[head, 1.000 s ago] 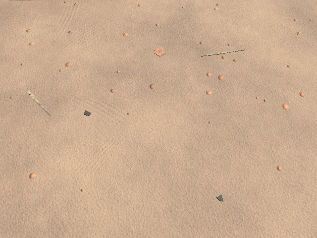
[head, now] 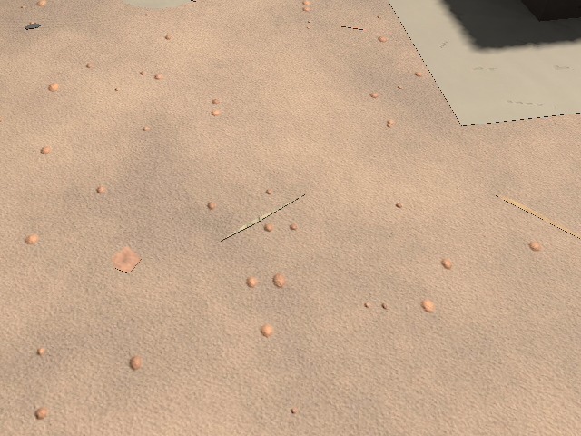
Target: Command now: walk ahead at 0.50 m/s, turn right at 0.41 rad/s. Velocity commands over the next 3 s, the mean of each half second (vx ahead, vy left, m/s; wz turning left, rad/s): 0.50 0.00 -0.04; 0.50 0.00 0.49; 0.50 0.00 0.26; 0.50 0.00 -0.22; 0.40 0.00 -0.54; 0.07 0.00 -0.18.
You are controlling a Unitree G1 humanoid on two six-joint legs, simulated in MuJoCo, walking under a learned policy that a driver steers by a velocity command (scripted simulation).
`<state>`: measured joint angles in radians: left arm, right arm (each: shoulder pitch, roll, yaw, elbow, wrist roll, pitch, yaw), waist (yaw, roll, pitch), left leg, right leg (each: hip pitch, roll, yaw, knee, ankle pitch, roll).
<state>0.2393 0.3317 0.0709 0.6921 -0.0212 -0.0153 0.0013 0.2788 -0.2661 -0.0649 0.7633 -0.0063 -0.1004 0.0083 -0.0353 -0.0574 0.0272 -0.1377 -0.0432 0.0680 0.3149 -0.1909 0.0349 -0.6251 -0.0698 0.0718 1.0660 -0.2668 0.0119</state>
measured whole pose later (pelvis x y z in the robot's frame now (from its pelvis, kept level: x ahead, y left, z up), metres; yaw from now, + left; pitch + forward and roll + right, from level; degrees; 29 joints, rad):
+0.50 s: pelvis +0.27 -0.07 +0.00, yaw +1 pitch +0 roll -1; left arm 0.29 0.26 0.06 0.77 0.02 -0.09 -0.02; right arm 0.24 -0.31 -0.06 0.82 0.03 -0.04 0.00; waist 0.02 0.05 0.03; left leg -0.64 0.11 -0.07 1.07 -0.20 -0.01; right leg -0.13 0.03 -0.13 0.31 -0.18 -0.05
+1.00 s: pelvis +0.54 +0.02 +0.00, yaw +19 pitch +1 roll -1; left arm 0.14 0.30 0.06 0.74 0.01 -0.10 0.00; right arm 0.29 -0.28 -0.07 0.73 0.01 -0.05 0.02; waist -0.03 -0.02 0.06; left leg -0.24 -0.11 -0.05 0.39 -0.16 0.11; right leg -0.57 -0.09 0.07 1.05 -0.29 0.03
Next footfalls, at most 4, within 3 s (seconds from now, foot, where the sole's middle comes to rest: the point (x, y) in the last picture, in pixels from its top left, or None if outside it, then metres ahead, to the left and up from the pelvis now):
0.26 right None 0.30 -0.16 -0.78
0.78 left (246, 400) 0.57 0.10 -0.78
1.28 right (281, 275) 0.92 0.01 -0.78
1.80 left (163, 232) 1.08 0.35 -0.78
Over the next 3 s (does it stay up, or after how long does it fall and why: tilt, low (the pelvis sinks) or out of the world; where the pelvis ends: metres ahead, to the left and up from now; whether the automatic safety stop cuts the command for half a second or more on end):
stays up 1.40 0.25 -0.01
